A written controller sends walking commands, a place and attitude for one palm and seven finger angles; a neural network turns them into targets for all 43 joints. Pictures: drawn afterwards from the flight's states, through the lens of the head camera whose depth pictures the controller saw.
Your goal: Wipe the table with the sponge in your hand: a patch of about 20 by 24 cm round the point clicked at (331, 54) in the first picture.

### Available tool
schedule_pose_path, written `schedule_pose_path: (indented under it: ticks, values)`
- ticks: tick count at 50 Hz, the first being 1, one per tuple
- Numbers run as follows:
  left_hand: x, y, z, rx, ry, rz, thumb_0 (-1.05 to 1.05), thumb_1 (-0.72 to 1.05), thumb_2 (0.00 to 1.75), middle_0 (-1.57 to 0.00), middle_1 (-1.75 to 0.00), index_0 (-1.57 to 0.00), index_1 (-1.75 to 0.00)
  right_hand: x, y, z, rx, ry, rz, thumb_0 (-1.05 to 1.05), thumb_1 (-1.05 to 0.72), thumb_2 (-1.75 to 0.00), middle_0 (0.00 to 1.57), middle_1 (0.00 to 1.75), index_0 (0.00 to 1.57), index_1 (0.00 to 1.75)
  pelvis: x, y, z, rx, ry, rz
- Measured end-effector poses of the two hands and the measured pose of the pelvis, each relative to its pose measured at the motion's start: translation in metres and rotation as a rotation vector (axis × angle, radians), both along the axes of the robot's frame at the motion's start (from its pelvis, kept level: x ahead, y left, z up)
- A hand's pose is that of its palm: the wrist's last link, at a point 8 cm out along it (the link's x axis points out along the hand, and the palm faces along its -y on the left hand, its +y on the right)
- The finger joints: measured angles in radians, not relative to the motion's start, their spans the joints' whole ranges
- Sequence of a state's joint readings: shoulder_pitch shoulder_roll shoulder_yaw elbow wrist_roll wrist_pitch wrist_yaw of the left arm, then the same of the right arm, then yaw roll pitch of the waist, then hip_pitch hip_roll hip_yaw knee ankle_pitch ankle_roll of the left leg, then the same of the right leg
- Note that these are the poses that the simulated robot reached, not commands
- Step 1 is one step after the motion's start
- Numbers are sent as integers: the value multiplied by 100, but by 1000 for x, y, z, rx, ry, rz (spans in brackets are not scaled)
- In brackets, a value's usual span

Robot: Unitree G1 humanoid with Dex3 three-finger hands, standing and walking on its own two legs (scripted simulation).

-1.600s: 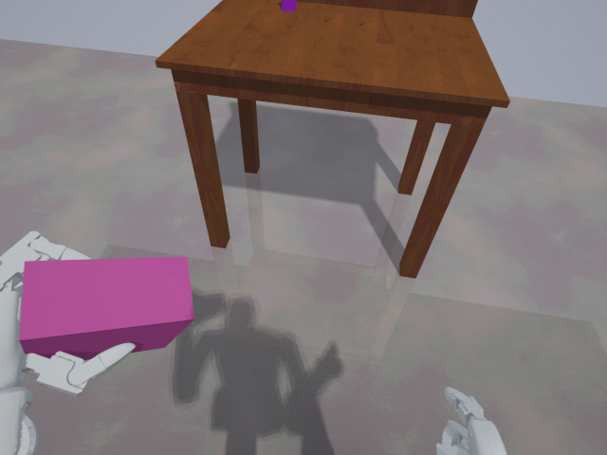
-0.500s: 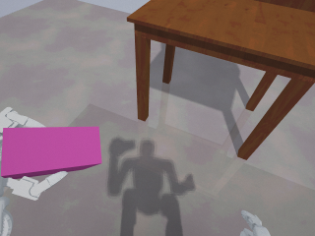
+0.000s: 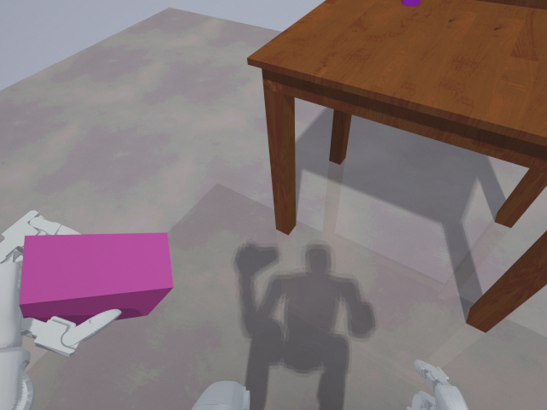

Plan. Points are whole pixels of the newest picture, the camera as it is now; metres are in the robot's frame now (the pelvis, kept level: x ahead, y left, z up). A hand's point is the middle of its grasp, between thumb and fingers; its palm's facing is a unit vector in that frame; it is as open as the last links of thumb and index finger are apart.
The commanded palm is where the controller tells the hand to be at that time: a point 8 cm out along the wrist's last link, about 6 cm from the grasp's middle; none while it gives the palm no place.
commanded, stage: walk to a spot facing it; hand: left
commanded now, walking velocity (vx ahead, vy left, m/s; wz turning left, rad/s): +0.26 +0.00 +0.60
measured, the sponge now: (119, 281) +0.23 +0.20 +0.13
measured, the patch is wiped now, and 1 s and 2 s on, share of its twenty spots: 0.00 0.00 0.00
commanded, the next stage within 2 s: turn to face it in 0.38 s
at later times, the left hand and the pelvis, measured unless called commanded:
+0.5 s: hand (58, 203) +0.31 +0.28 +0.19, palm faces +0.50 -0.74 -0.46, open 10.5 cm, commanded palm +0.22 +0.31 +0.18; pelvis +0.12 +0.00 -0.01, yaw +12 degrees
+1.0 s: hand (171, 185) +0.34 +0.14 +0.19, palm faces +0.39 -0.80 -0.46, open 10.5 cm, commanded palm +0.27 +0.20 +0.18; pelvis +0.13 -0.09 +0.01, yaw +4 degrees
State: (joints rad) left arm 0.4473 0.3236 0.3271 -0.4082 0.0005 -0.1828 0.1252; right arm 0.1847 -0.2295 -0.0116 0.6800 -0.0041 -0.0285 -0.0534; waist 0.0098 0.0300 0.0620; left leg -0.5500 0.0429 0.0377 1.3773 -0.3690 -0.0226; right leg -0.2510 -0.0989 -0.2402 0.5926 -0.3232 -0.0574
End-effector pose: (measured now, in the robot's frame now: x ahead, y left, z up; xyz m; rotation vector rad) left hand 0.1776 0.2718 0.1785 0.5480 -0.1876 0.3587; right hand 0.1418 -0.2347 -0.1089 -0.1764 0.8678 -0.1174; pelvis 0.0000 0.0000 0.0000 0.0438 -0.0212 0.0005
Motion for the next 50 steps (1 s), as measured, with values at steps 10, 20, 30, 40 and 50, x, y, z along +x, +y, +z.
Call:
schedule_pose_path:
  ticks: [10, 20, 30, 40, 50]
  values:
    - [42, -5, 29, 92, -50, -19, 0, -52, 99, -69, -135, -69, -135, 77, -32, 32, -113, -17, 34, 1, -90, -90, 19, 30, 20, 30, 53, -10, 9, 13, 33, 80]
    - [85, 36, 18, 82, -170, 33, 0, -52, 99, -69, -135, -69, -135, 161, 35, 19, -32, -121, 81, 1, -91, -90, 19, 30, 20, 30, 109, 13, -18, -17, 2, 132]
    - [52, 20, 37, 82, -125, 128, 0, -52, 99, -69, -135, -69, -135, 192, 76, 31, 87, -114, 286, 1, -90, -90, 20, 30, 21, 30, 131, -13, 1, -81, 14, 227]
    - [67, -23, 10, -42, -137, 307, 0, -52, 99, -69, -135, -69, -135, 224, 14, 14, 75, -173, 311, 1, -90, -90, 20, 30, 21, 30, 145, -63, -7, -42, -18, 199]
    - [119, -90, 26, 19, -82, -39, 0, -52, 99, -68, -135, -69, -135, 189, -88, 48, -35, -192, 73, 1, -90, -90, 20, 30, 20, 30, 132, -91, 8, 9, 42, 72]
